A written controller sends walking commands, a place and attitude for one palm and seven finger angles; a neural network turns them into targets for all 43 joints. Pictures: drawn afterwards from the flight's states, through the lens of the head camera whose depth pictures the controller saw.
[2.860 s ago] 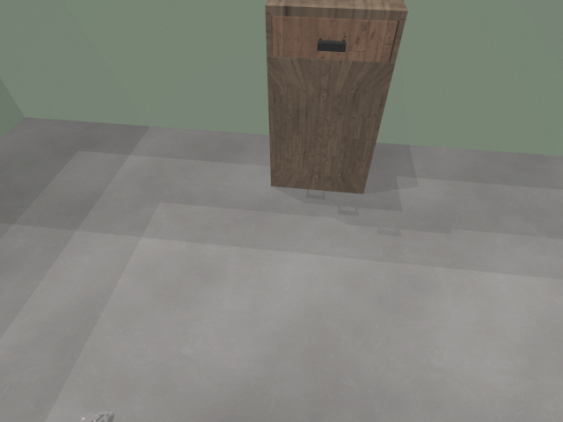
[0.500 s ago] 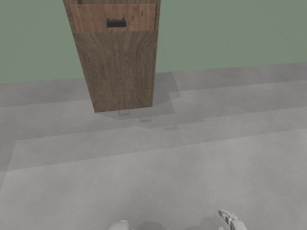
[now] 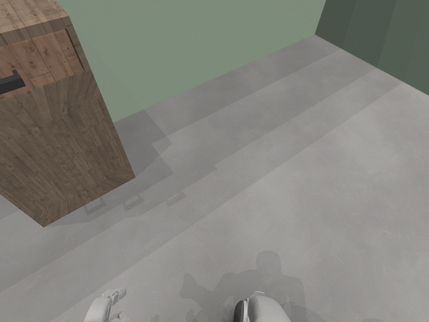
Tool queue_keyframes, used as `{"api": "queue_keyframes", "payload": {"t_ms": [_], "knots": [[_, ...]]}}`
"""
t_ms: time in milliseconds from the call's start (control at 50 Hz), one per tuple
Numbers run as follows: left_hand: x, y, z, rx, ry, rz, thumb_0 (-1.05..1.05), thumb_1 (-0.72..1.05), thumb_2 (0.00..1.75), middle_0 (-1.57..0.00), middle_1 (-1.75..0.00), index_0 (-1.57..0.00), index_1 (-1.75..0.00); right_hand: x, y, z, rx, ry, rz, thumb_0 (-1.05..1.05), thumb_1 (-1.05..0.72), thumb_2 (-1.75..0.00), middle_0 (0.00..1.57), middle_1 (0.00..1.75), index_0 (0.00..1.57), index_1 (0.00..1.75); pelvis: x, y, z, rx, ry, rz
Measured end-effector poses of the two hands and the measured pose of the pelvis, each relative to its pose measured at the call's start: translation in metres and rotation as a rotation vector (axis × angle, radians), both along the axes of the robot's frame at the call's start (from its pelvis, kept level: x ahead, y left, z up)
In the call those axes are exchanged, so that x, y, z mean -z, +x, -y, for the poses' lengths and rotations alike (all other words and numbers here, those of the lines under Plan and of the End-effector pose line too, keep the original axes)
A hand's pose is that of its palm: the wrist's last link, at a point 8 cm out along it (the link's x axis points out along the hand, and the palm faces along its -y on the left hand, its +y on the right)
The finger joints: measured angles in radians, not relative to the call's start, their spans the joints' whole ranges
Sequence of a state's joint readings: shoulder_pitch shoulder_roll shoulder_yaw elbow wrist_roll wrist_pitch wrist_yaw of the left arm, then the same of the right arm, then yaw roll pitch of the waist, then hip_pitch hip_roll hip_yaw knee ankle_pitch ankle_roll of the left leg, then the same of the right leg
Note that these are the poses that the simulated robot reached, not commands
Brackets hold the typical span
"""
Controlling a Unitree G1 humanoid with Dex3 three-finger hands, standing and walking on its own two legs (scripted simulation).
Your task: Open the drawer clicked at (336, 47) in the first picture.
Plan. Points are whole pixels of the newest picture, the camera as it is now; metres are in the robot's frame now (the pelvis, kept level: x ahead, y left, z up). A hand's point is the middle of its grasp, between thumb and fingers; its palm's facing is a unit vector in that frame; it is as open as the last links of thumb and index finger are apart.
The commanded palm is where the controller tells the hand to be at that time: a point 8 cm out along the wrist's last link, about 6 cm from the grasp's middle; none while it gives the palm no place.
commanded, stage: walk to a spot facing it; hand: left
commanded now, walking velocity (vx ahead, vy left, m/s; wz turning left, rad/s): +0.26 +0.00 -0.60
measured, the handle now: (1, 81) +0.73 +0.60 +0.00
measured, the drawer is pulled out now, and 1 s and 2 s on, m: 0.00 0.00 0.00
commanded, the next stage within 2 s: turn to face it in 0.10 s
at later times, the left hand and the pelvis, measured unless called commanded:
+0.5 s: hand (135, 275) +0.24 +0.18 -0.18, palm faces +0.01 -0.98 -0.18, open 7.4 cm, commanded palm none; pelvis +0.18 +0.00 -0.01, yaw -3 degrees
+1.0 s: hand (131, 275) +0.24 +0.18 -0.15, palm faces +0.24 -0.93 -0.29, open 7.4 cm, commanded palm none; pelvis +0.20 -0.04 +0.00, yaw +13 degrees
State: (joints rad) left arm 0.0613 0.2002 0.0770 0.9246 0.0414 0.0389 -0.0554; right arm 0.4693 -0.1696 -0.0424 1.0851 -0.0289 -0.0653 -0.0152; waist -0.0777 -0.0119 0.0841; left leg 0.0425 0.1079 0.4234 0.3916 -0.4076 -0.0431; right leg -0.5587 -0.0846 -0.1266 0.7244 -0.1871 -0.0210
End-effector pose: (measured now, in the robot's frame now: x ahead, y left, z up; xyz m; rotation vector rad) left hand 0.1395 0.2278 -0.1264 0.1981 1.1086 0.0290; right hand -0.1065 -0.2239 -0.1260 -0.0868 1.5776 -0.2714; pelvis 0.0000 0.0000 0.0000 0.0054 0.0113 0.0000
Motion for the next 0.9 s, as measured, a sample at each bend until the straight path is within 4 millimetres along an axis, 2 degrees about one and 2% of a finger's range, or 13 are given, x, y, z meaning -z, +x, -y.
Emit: {"api": "queue_keyframes", "payload": {"t_ms": [60, 120, 160, 220, 300, 360, 440, 500, 540, 640, 760, 900], "knots": [[0.008, 0.055, 0.025, 0.063, -0.004, 0.052, 0.01, 0.91, 0.90, -0.20, -0.30, -0.19, -0.30, 0.011, 0.008, -0.001, 0.060, 0.037, -0.058, 0.01, -0.91, -0.90, 0.20, 0.30, 0.19, 0.30, 0.013, 0.035, 0.015, 0.030, -0.001, 0.000], [0.012, 0.084, 0.040, 0.073, -0.004, 0.086, 0.00, 0.91, 0.90, -0.20, -0.30, -0.19, -0.30, 0.021, 0.042, 0.006, 0.087, 0.050, -0.048, 0.01, -0.91, -0.90, 0.20, 0.30, 0.20, 0.30, 0.018, 0.059, 0.026, 0.064, -0.003, 0.009], [0.009, 0.089, 0.043, 0.071, 0.004, 0.064, 0.00, 0.91, 0.90, -0.20, -0.30, -0.20, -0.30, 0.023, 0.083, 0.015, 0.082, 0.036, 0.026, 0.01, -0.91, -0.90, 0.20, 0.30, 0.20, 0.30, 0.013, 0.073, 0.029, 0.084, -0.005, 0.017], [0.004, 0.087, 0.041, 0.074, 0.030, -0.001, 0.00, 0.91, 0.90, -0.20, -0.30, -0.20, -0.30, 0.020, 0.157, 0.030, 0.062, 0.005, 0.185, 0.01, -0.91, -0.90, 0.20, 0.30, 0.20, 0.30, 0.004, 0.092, 0.030, 0.120, -0.007, 0.014], [-0.001, 0.087, 0.027, 0.054, 0.070, -0.061, 0.00, 0.93, 0.90, -0.21, -0.30, -0.20, -0.30, 0.008, 0.246, 0.041, 0.025, -0.027, 0.380, 0.01, -0.91, -0.90, 0.20, 0.30, 0.19, 0.30, -0.003, 0.116, 0.027, 0.140, -0.010, 0.009], [-0.002, 0.090, 0.017, 0.025, 0.073, -0.080, 0.00, 0.93, 0.90, -0.20, -0.30, -0.20, -0.30, -0.001, 0.294, 0.039, -0.013, -0.032, 0.454, 0.01, -0.92, -0.90, 0.20, 0.30, 0.19, 0.30, -0.005, 0.135, 0.023, 0.129, -0.018, 0.016], [0.008, 0.095, 0.006, -0.044, 0.042, -0.082, 0.00, 0.92, 0.90, -0.20, -0.30, -0.20, -0.30, -0.005, 0.337, 0.025, -0.086, -0.029, 0.461, 0.00, -0.92, -0.90, 0.20, 0.30, 0.19, 0.30, -0.003, 0.163, 0.013, 0.086, -0.038, 0.034], [0.024, 0.097, -0.003, -0.106, 0.013, -0.096, 0.00, 0.92, 0.90, -0.20, -0.30, -0.20, -0.30, 0.001, 0.360, 0.012, -0.144, -0.031, 0.439, 0.00, -0.91, -0.90, 0.20, 0.30, 0.19, 0.30, 0.006, 0.183, 0.002, 0.045, -0.050, 0.040], [0.030, 0.094, -0.009, -0.138, 0.007, -0.121, 0.00, 0.91, 0.90, -0.20, -0.30, -0.20, -0.30, 0.002, 0.369, 0.003, -0.173, -0.026, 0.416, 0.00, -0.91, -0.90, 0.20, 0.30, 0.19, 0.30, 0.008, 0.189, -0.002, 0.033, -0.032, 0.038], [0.024, 0.085, -0.017, -0.171, 0.010, -0.185, 0.01, 0.91, 0.90, -0.20, -0.30, -0.19, -0.30, -0.001, 0.376, -0.005, -0.187, -0.021, 0.376, 0.00, -0.92, -0.90, 0.20, 0.30, 0.20, 0.30, 0.001, 0.195, -0.009, 0.002, -0.026, 0.019], [0.011, 0.083, -0.023, -0.216, 0.043, -0.190, 0.01, 0.91, 0.90, -0.20, -0.30, -0.19, -0.30, -0.002, 0.377, 0.008, -0.204, -0.018, 0.333, 0.00, -0.92, -0.90, 0.20, 0.30, 0.20, 0.30, -0.005, 0.198, -0.004, -0.051, -0.029, -0.005], [-0.003, 0.092, -0.011, -0.281, 0.093, -0.096, 0.01, 0.91, 0.90, -0.20, -0.30, -0.19, -0.30, 0.009, 0.380, 0.042, -0.248, -0.001, 0.291, 0.01, -0.91, -0.90, 0.20, 0.30, 0.20, 0.30, -0.001, 0.197, 0.023, -0.147, -0.022, -0.012]]}}
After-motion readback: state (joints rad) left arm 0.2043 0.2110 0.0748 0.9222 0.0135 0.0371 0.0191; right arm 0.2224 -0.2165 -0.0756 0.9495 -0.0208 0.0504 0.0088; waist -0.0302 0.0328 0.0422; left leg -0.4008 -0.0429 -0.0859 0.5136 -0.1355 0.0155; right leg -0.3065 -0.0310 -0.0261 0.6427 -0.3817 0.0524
